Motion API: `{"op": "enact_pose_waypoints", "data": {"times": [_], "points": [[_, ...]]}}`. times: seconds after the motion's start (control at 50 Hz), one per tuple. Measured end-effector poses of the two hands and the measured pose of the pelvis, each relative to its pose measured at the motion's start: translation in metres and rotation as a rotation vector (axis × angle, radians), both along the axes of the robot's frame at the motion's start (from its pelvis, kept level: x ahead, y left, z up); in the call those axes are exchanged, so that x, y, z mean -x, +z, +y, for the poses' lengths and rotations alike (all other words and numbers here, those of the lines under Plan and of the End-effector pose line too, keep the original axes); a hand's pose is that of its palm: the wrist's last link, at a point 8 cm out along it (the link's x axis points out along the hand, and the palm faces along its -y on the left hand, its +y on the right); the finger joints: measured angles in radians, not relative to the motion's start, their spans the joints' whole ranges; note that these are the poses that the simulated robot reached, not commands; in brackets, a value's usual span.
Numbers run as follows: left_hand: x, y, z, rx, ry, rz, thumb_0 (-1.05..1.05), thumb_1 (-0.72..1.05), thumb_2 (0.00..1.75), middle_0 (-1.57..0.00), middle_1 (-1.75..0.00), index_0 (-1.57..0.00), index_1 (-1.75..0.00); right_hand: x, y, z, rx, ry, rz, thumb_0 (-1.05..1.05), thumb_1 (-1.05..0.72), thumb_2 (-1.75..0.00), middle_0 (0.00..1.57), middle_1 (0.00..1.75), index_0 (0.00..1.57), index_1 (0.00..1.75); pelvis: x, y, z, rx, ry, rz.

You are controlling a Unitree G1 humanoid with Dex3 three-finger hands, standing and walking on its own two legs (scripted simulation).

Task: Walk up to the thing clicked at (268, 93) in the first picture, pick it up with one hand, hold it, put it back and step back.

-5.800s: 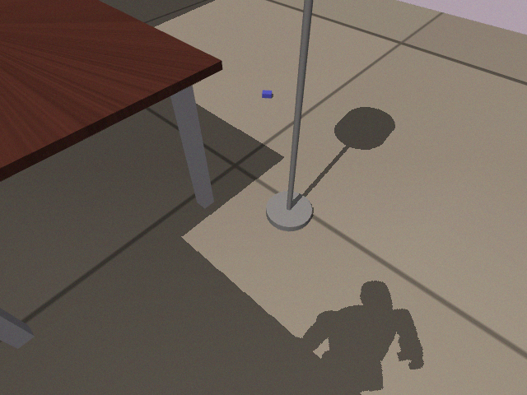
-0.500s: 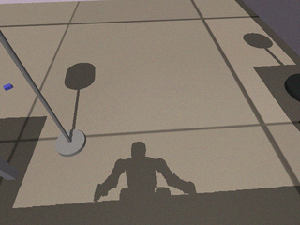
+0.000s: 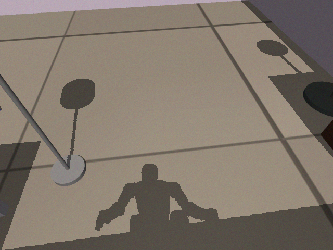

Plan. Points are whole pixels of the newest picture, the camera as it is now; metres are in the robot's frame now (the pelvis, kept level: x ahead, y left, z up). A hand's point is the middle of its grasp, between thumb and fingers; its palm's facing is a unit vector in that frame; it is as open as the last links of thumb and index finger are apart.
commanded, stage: walk up
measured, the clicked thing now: out of the picture +1.37 +1.50 -0.76
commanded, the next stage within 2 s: none
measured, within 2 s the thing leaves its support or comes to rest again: neither
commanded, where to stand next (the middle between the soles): +1.30 +0.03 m, yaw +0 degrees
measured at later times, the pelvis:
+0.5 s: pelvis +0.20 -0.03 -0.02, yaw +3 degrees
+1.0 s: pelvis +0.47 -0.04 -0.03, yaw +1 degrees
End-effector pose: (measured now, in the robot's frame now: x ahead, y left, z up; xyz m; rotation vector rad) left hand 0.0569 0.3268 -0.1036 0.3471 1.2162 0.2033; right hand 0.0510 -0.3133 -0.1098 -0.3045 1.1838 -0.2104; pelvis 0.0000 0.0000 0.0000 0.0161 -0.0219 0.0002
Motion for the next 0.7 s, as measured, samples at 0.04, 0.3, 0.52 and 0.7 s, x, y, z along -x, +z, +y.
{"op": "enact_pose_waypoints", "data": {"times": [0.04,0.3,0.52,0.7], "points": [[-0.016,0.006,-0.003,-0.016,-0.016,-0.015,0.0,0.91,0.9,-0.21,-0.3,-0.2,-0.3,0.001,-0.003,-0.017,0.006,-0.016,0.021,0.0,-0.9,-0.9,0.21,0.3,0.2,0.31,-0.011,-0.002,-0.01,-0.004,-0.01,-0.007],[-0.051,0.013,-0.042,-0.049,0.076,-0.038,0.0,0.9,0.9,-0.21,-0.3,-0.2,-0.3,-0.124,-0.008,-0.055,-0.016,0.06,-0.027,0.01,-0.91,-0.9,0.2,0.3,0.2,0.3,-0.101,-0.004,-0.044,0.043,0.018,-0.036],[-0.147,-0.029,-0.024,0.015,0.105,-0.004,0.0,0.9,0.9,-0.21,-0.3,-0.21,-0.3,-0.277,0.001,-0.022,0.022,0.166,-0.049,0.01,-0.91,-0.9,0.2,0.3,0.2,0.3,-0.217,-0.022,-0.021,0.061,0.056,-0.019],[-0.287,-0.023,-0.011,0.044,0.008,-0.049,0.0,0.91,0.9,-0.21,-0.3,-0.2,-0.3,-0.353,0.019,0.006,0.028,0.103,-0.147,0.0,-0.9,-0.9,0.21,0.3,0.2,0.3,-0.304,-0.01,-0.002,0.013,0.024,-0.023]]}}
